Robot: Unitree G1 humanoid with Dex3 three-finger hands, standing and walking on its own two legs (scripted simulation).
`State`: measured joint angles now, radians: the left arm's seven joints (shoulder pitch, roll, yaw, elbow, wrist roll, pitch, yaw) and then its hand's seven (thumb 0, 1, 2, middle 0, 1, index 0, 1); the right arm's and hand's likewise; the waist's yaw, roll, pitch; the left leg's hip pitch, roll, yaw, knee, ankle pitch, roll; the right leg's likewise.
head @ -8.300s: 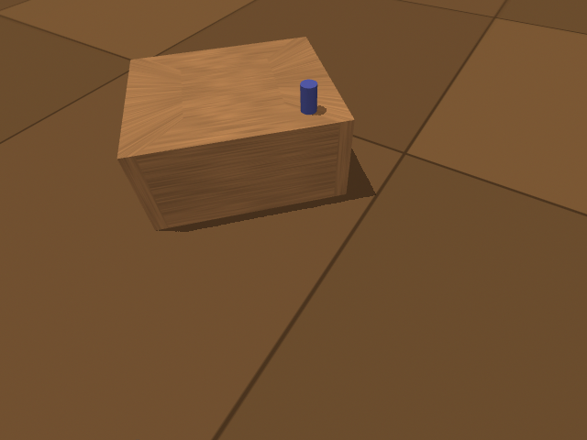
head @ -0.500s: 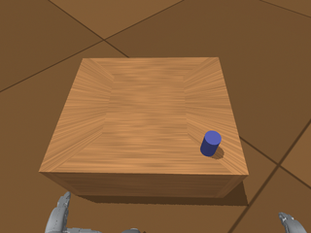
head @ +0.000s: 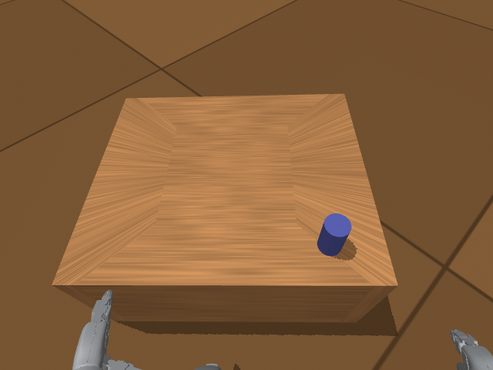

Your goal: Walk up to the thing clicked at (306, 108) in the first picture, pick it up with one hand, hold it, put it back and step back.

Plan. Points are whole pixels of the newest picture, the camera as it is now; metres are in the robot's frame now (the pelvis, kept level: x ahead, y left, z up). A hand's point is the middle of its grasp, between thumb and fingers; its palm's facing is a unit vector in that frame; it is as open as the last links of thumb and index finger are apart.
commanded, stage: go down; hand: right
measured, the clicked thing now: (333, 235) +0.47 -0.16 -0.26
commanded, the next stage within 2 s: approach in 1.98 s
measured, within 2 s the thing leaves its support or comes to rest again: neither
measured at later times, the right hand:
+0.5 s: hand out of the picture +0.14 -0.27 -0.08, palm faces +0.07 +0.95 -0.30, open 17.4 cm
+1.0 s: hand (466, 264) +0.30 -0.31 -0.01, palm faces +0.13 +0.98 -0.14, open 17.5 cm
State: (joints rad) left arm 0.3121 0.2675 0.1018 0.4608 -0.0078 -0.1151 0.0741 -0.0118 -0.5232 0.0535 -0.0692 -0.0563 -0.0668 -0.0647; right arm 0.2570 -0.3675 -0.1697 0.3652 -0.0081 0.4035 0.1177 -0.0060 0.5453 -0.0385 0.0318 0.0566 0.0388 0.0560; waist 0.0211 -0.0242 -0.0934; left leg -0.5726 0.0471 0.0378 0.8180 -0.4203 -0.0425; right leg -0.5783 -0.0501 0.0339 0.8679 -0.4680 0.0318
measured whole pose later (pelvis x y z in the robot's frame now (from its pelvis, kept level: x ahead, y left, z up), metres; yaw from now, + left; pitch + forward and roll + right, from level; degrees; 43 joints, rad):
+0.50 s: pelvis -0.02 +0.00 -0.01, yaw -1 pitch +10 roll +2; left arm 0.40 0.25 0.07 0.31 -0.02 -0.10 0.11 -0.01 -0.51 0.04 -0.07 -0.06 -0.08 -0.06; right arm 0.32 -0.40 -0.22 0.22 0.01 0.44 0.15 -0.01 0.50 -0.04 0.04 0.05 0.04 0.05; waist 0.02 -0.02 -0.12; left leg -0.63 0.05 0.05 0.90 -0.44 -0.04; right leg -0.64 -0.05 0.05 0.94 -0.48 0.04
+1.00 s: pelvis -0.03 +0.00 -0.01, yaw +1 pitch +11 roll +2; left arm 0.37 0.27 0.00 0.35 -0.01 -0.18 0.10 -0.01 -0.52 0.05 -0.06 -0.06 -0.07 -0.06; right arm -0.28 -0.59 -0.44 0.79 0.08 0.13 0.35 -0.01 0.53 -0.03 0.05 0.05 0.05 0.05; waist 0.09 0.01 -0.08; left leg -0.66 0.04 0.02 0.87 -0.39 -0.04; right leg -0.66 -0.06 0.03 0.92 -0.45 0.03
